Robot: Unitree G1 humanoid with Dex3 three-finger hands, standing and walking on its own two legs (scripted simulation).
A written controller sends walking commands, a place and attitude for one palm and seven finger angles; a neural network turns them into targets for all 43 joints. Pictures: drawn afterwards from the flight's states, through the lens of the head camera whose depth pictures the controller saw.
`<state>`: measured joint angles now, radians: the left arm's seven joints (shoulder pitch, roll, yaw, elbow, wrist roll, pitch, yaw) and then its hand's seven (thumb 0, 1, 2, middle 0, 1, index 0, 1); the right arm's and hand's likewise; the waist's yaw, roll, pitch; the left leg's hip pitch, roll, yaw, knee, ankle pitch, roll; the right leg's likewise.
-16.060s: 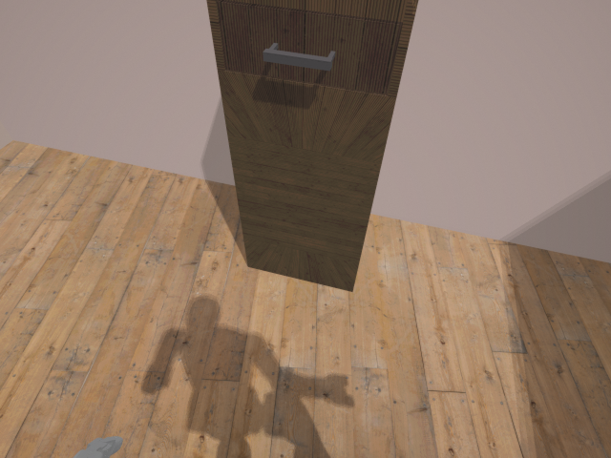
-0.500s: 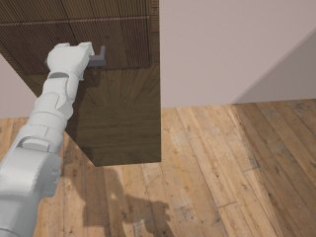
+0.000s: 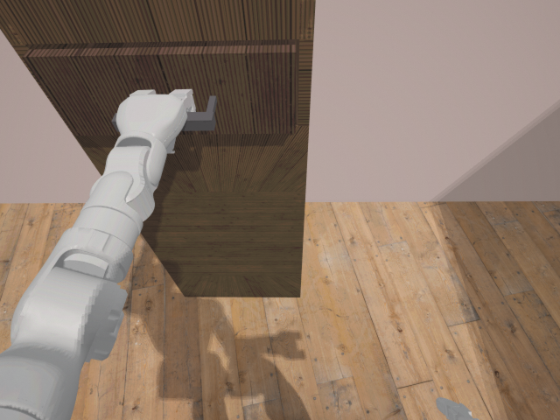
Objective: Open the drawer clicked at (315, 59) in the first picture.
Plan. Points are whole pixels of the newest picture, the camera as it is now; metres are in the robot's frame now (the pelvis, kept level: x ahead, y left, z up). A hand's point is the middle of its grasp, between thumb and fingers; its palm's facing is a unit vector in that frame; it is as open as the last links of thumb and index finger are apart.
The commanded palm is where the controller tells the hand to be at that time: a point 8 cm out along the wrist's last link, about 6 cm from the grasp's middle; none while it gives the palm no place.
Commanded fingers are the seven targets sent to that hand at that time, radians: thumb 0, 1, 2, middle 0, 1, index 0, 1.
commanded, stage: pull the drawer open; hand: left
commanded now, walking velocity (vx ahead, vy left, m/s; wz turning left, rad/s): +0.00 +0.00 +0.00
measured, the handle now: (167, 112) +0.53 +0.17 +0.14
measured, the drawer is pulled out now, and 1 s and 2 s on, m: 0.03 0.16 0.27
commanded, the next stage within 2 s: none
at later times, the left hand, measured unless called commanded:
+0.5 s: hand (162, 165) +0.45 +0.18 +0.11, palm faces +0.07 -0.05 -1.00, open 5.3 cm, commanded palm +0.39 +0.18 +0.16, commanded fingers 0.00 0.90 0.90 -0.40 -1.35 -0.40 -1.35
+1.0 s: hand (145, 220) +0.35 +0.18 +0.11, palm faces +0.09 -0.06 -0.99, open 5.2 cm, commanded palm +0.32 +0.19 +0.16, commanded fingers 0.00 0.90 0.90 -0.40 -1.35 -0.40 -1.35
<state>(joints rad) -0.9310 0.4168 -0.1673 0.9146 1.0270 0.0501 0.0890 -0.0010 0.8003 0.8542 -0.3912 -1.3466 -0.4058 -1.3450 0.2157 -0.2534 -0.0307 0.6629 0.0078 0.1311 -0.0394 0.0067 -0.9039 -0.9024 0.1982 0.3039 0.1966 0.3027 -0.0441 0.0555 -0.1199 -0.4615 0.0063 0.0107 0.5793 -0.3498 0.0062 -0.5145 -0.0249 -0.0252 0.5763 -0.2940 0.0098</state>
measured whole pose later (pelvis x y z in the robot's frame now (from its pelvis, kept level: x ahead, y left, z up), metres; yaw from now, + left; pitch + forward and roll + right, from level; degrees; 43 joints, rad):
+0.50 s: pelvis +0.01 +0.00 +0.01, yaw -3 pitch +11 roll +0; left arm -0.57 0.44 -0.12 0.48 0.97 0.12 0.09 0.02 0.81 0.83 -0.29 -1.35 -0.39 -1.34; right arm 0.31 -0.28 -0.05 0.66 0.04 0.16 -0.01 0.01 -0.90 -0.90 0.20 0.30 0.19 0.30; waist -0.03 0.08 -0.12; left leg -0.36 0.02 0.05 0.52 -0.35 0.01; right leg -0.44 -0.01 0.02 0.53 -0.28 0.01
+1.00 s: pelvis +0.02 -0.01 +0.01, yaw +1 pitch +6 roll +0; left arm -0.26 0.40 -0.26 0.02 0.99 0.19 0.03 0.02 0.79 0.84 -0.31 -1.35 -0.42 -1.35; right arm 0.02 -0.23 0.04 0.61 0.02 0.15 -0.01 0.01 -0.90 -0.90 0.20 0.30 0.20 0.30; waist 0.10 0.08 -0.07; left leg -0.24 0.01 -0.01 0.51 -0.36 -0.01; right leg -0.30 -0.02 -0.05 0.53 -0.32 0.00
